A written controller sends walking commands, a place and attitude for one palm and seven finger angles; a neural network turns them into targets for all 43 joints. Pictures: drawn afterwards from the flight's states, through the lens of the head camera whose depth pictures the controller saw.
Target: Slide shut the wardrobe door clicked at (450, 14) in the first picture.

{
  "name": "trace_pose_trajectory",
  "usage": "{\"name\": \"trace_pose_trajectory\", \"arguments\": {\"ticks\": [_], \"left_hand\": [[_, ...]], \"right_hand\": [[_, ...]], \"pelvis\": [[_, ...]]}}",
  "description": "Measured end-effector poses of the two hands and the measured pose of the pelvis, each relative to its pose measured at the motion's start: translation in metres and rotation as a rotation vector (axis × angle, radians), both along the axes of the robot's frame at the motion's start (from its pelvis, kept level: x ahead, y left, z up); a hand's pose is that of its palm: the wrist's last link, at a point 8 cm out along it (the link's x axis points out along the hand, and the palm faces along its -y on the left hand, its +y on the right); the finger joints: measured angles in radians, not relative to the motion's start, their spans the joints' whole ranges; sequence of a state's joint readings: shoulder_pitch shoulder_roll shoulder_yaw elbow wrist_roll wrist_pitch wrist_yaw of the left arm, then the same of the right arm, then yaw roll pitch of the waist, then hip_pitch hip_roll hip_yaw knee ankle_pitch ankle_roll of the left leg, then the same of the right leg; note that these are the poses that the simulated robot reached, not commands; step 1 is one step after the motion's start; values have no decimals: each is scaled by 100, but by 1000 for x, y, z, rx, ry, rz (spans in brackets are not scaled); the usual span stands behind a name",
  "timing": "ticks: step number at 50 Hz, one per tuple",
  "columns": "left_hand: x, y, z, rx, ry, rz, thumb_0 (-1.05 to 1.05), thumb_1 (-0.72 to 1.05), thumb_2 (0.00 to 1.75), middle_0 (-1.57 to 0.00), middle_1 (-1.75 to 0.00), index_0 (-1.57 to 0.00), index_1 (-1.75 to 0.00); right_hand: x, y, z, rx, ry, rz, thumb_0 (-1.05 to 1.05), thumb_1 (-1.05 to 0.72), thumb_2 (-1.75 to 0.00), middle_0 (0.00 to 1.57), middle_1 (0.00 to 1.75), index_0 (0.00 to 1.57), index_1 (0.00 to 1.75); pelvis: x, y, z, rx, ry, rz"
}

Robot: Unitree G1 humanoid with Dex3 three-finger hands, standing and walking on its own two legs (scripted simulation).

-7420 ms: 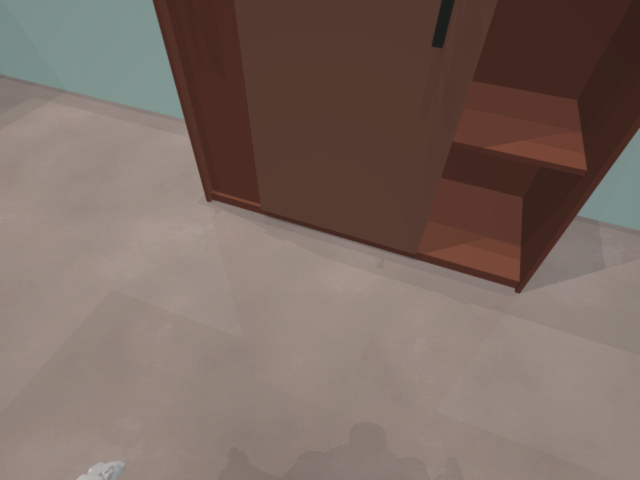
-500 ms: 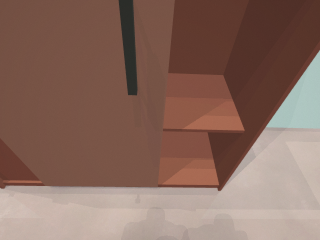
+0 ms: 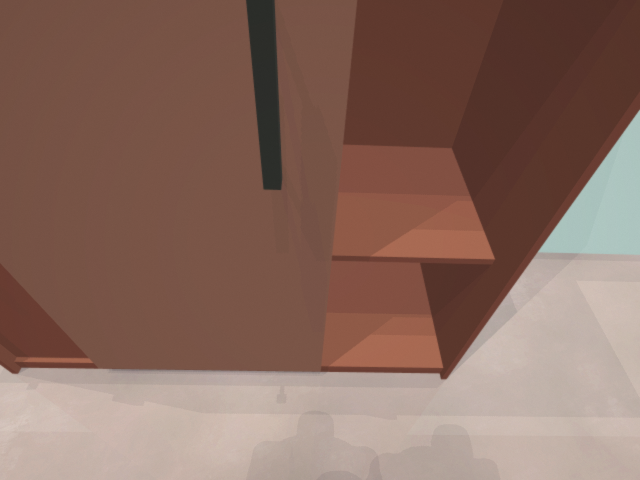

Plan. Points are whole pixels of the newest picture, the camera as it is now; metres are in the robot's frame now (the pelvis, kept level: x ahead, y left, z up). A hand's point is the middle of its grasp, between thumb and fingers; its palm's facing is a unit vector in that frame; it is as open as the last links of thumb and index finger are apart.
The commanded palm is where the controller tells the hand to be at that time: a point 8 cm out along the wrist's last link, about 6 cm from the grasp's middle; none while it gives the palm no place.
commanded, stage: look again from close up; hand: left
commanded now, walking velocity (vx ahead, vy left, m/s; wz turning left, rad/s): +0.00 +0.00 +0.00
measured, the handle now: (269, 97) +0.52 +0.11 +0.22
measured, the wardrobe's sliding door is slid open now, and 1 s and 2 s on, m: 0.40 0.40 0.40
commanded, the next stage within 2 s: raise the hand with hooked fingers in 0.08 s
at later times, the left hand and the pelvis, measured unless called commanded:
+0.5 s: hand (209, 399) +0.20 +0.14 +0.03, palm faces +0.05 -1.00 -0.03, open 8.0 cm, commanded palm +0.12 +0.22 -0.01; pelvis -0.02 -0.03 -0.05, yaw +0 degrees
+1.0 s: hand (161, 383) +0.20 +0.19 +0.07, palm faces +0.11 -0.99 -0.10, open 11.0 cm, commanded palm +0.16 +0.24 +0.08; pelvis -0.01 -0.06 -0.03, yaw +2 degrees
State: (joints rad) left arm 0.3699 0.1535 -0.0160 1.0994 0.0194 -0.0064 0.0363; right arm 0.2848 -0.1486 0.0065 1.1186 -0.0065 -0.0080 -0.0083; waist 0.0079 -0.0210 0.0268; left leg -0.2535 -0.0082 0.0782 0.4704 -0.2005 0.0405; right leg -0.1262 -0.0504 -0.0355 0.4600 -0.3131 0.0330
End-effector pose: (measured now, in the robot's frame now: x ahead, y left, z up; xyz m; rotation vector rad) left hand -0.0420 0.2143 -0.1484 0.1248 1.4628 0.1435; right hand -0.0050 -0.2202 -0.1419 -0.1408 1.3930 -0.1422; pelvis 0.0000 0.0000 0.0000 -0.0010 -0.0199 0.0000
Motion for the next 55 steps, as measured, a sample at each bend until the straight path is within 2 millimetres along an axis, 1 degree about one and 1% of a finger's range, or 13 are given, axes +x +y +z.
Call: {"name": "trace_pose_trajectory", "arguments": {"ticks": [10, 12, 16, 19, 22, 25, 31, 34, 36, 40, 44, 49, 55], "left_hand": [[3, -7, -1, -15, -11, -4, 0, 91, 90, -20, -30, -20, -30], [35, 0, 16, 14, -172, 67, 1, 91, 90, -20, -30, -20, -30], [124, 22, 85, 152, -649, 67, 4, 94, 89, -20, -32, -20, -32], [187, 15, 141, 146, -1035, 10, 4, 89, 87, -20, -34, -20, -35], [220, -4, 175, 41, -1366, -45, 3, 83, 85, -20, -38, -20, -38], [220, -18, 174, -59, -1522, -126, 1, 75, 82, -21, -42, -21, -42], [170, -6, 138, -13, -1312, -60, 1, 60, 76, -22, -50, -22, -51], [149, 7, 148, 88, -1331, -2, 1, 52, 74, -23, -55, -23, -55], [145, 11, 162, 129, -1399, -2, 2, 48, 72, -23, -58, -23, -58], [162, 10, 186, 107, -1492, -83, 2, 38, 68, -23, -64, -23, -64], [192, 11, 198, 32, -1436, -146, 1, 29, 64, -24, -70, -24, -70], [214, 21, 218, 26, -1412, -128, 1, 17, 59, -25, -77, -25, -78], [220, 29, 239, 38, -1470, -118, 1, 3, 53, -26, -86, -26, -87]], "right_hand": [[3, -2, 1, -5, -4, 4, 1, -91, -90, 20, 30, 20, 30], [13, -7, 6, -33, -107, 9, 1, -92, -90, 20, 30, 20, 30], [49, -25, 20, -89, -426, -2, 2, -92, -90, 20, 30, 20, 30], [82, -41, 29, -120, -615, 31, 2, -92, -90, 20, 30, 20, 30], [114, -55, 37, -129, -755, 60, 1, -91, -90, 20, 30, 20, 30], [142, -67, 42, -132, -848, 87, 1, -91, -90, 20, 30, 20, 30], [180, -77, 48, -134, -915, 118, 1, -90, -90, 20, 30, 20, 30], [187, -75, 41, -120, -903, 160, 1, -90, -90, 20, 30, 20, 30], [186, -72, 32, -103, -876, 189, 1, -90, -90, 20, 30, 20, 30], [175, -66, 14, -66, -798, 205, 1, -90, -90, 20, 30, 20, 30], [159, -66, 8, -48, -734, 160, 1, -90, -90, 20, 30, 20, 30], [145, -75, 18, -70, -720, 84, 2, -90, -90, 21, 30, 21, 30], [143, -89, 36, -135, -734, 67, 2, -90, -90, 20, 30, 20, 30]], "pelvis": [[0, -1, 0, 0, -2, 4], [-2, -2, -1, 3, 9, 5], [-9, -7, -8, 19, 47, 11], [-15, -12, -17, 7, 95, 24], [-20, -20, -30, 4, 137, 12], [-24, -30, -46, 7, 164, -2], [-24, -48, -59, 0, 144, 20], [-23, -55, -60, -17, 138, 46], [-24, -59, -60, -26, 137, 61], [-25, -65, -57, -32, 128, 76], [-21, -66, -47, -18, 115, 66], [-10, -62, -34, 3, 104, 37], [-1, -50, -24, 4, 88, 22]]}}
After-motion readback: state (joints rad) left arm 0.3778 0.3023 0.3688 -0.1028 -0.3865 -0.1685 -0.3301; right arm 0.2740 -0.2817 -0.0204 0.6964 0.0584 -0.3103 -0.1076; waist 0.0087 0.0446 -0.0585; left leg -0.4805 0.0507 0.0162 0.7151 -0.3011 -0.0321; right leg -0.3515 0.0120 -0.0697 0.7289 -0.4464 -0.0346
